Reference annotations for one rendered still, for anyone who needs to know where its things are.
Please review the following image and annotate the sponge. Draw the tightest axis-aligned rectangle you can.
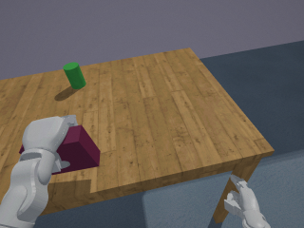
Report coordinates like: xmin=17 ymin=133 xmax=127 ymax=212
xmin=19 ymin=124 xmax=101 ymax=175

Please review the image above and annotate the right robot forearm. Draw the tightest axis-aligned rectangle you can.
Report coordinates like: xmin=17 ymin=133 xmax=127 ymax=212
xmin=241 ymin=210 xmax=271 ymax=228

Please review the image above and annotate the left robot forearm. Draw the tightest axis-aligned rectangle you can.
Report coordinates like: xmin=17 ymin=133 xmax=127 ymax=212
xmin=0 ymin=148 xmax=56 ymax=228

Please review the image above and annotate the table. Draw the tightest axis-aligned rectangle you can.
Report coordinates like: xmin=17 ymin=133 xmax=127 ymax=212
xmin=0 ymin=47 xmax=275 ymax=224

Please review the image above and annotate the left robot hand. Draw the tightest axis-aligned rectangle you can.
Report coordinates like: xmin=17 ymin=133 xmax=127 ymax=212
xmin=22 ymin=114 xmax=78 ymax=173

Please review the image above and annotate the right robot hand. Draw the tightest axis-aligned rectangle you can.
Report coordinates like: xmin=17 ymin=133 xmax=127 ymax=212
xmin=224 ymin=174 xmax=260 ymax=218

